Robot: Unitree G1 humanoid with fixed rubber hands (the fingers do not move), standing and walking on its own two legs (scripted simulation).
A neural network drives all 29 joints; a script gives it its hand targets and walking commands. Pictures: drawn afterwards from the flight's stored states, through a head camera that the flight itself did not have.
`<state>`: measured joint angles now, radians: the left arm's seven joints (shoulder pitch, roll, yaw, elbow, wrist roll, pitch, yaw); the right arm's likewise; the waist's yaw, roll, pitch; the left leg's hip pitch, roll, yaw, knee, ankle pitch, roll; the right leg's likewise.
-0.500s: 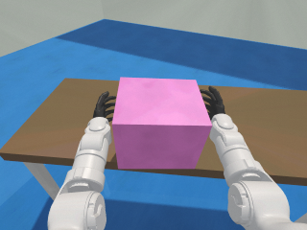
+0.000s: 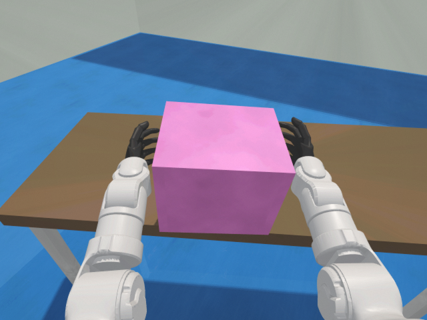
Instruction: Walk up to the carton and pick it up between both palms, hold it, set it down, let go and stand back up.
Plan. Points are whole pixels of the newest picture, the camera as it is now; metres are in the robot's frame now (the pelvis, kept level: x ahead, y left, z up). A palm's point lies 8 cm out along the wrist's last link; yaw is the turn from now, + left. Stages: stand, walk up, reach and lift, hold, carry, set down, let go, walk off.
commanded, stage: reach and lift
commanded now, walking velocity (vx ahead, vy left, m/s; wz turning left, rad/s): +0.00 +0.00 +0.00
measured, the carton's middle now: (217, 168) +0.41 +0.03 +0.12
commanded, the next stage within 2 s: hold in 0.88 s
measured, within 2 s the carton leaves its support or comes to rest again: neither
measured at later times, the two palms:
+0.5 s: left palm (135, 158) +0.38 +0.18 +0.17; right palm (303, 153) +0.40 -0.13 +0.18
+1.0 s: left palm (133, 150) +0.37 +0.18 +0.20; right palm (311, 149) +0.38 -0.14 +0.20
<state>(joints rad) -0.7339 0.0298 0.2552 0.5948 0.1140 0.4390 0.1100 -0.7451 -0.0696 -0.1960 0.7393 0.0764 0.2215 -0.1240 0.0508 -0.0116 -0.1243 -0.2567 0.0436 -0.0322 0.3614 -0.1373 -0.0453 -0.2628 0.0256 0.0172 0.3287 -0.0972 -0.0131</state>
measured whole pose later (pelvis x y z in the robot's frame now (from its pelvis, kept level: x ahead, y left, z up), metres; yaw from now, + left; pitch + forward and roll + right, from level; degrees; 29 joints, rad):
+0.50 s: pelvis +0.00 +0.00 +0.00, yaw +0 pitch +1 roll +0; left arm -0.73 0.04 0.26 0.52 0.11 0.53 0.09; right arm -0.77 -0.06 -0.20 0.67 0.09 0.33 -0.14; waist 0.03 -0.01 -0.12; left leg -0.25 0.04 -0.03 0.36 -0.14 -0.04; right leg -0.25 0.02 0.02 0.33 -0.10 -0.01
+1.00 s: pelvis -0.01 +0.00 +0.00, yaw +0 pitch +0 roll +0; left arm -0.72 0.04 0.25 0.39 0.11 0.65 0.08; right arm -0.73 -0.06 -0.18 0.53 0.14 0.44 -0.18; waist 0.01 -0.01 -0.14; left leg -0.23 0.04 -0.03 0.36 -0.13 -0.04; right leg -0.24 0.02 0.02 0.33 -0.09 -0.01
